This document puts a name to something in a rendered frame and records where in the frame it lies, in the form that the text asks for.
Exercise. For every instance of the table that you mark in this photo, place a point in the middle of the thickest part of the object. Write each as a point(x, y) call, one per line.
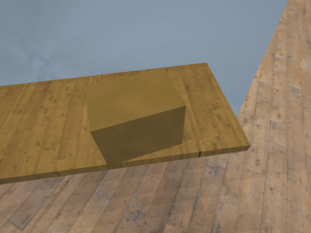
point(44, 127)

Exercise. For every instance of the carton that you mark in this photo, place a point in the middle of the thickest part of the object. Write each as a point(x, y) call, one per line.
point(134, 116)

